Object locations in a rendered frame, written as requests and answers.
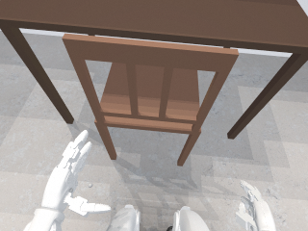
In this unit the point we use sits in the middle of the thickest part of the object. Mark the robot left hand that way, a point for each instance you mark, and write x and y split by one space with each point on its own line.
64 177

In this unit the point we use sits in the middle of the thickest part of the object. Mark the robot right hand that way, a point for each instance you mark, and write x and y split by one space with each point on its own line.
259 216

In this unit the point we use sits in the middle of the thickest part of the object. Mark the left robot thigh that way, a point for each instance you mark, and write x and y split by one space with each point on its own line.
126 219

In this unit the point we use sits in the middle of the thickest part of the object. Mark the robot thigh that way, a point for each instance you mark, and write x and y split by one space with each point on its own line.
126 219
187 220

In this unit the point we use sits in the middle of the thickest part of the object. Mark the right robot thigh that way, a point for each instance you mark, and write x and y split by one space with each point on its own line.
187 220

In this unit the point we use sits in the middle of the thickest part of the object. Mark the chair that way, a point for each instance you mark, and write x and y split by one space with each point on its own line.
151 86

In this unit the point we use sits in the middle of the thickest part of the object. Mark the robot left forearm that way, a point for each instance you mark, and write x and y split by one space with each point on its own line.
46 219

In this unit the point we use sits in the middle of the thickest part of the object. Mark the table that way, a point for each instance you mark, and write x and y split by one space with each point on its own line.
266 25

